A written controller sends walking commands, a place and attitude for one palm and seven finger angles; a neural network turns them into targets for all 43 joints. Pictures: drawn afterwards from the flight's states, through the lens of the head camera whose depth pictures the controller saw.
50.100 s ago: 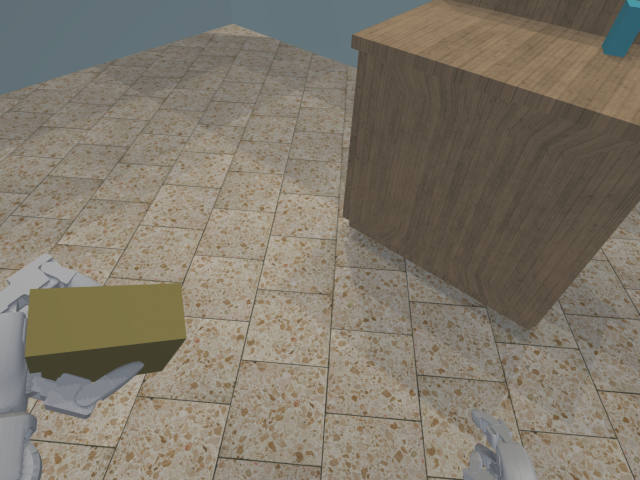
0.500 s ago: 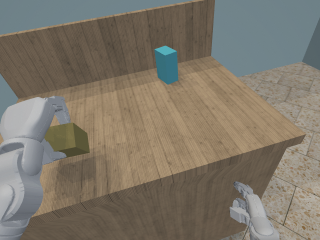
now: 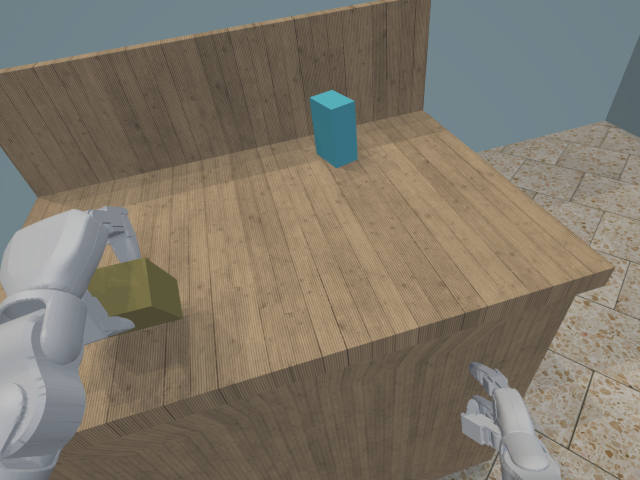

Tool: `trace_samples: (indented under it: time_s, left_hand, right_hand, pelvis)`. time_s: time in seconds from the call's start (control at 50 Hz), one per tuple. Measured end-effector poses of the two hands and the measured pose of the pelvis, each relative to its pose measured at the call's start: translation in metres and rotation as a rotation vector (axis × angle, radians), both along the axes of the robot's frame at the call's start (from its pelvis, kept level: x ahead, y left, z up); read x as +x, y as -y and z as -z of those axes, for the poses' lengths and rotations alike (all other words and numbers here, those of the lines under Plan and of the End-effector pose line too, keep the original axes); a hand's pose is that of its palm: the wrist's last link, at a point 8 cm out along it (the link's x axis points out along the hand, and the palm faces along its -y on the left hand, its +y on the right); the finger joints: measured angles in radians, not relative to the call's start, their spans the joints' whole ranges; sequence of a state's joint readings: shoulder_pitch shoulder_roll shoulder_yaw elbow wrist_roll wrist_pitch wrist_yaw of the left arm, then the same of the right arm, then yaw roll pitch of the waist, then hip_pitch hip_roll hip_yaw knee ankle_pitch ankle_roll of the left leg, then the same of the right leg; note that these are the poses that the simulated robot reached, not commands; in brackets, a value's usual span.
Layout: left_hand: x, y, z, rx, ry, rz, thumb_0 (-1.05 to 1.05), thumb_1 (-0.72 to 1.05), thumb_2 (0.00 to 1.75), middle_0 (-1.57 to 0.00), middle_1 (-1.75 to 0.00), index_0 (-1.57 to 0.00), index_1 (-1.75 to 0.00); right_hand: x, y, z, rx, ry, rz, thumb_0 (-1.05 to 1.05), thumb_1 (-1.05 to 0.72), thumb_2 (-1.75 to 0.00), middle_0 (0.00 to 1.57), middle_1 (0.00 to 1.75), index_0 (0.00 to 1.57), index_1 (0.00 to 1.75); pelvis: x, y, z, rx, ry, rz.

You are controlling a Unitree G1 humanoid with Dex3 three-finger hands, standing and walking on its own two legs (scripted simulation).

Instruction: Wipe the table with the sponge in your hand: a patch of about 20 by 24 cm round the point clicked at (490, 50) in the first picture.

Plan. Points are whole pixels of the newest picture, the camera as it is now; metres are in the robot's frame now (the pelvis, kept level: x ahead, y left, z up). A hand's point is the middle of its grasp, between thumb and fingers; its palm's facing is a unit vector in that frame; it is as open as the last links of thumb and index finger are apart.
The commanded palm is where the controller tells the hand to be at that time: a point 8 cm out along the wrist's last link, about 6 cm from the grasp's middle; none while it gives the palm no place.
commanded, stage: lower the sponge onto the table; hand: left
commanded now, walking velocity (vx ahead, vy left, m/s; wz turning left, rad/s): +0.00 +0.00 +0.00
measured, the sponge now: (119, 306) +0.24 +0.30 +0.14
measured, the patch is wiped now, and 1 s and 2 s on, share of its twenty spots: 0.15 0.15 0.15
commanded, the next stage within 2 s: wipe forward along the first lane in 1.42 s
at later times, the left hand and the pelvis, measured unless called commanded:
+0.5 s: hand (117, 288) +0.23 +0.27 +0.18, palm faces +0.19 -0.12 -0.97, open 9.2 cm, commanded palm +0.18 +0.27 +0.26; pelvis +0.01 +0.00 +0.00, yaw -1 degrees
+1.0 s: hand (113, 291) +0.23 +0.27 +0.18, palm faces +0.23 -0.12 -0.97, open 9.2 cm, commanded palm +0.18 +0.27 +0.24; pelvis +0.01 +0.00 +0.00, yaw -1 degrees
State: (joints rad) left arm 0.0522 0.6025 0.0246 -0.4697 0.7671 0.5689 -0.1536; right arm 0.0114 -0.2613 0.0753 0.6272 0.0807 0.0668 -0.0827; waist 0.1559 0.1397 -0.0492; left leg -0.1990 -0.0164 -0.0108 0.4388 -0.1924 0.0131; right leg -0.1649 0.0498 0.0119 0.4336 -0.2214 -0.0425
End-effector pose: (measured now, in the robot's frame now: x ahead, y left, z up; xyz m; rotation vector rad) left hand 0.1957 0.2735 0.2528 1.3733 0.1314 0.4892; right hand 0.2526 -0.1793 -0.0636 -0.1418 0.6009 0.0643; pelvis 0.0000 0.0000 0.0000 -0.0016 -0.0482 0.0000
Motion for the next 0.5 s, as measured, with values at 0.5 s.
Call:
trace_samples:
  time_s: [0.5]
  left_hand:
    - [0.008,0.004,0.021,-0.009,-0.068,0.011,-0.01,-0.50,0.96,-0.87,-1.55,-0.91,-1.54]
  right_hand:
    - [0.004,0.006,0.000,-0.012,-0.005,0.000,0.01,-0.90,-0.90,0.20,0.30,0.21,0.31]
  pelvis:
    - [0.009,0.000,0.000,0.001,-0.021,0.013]
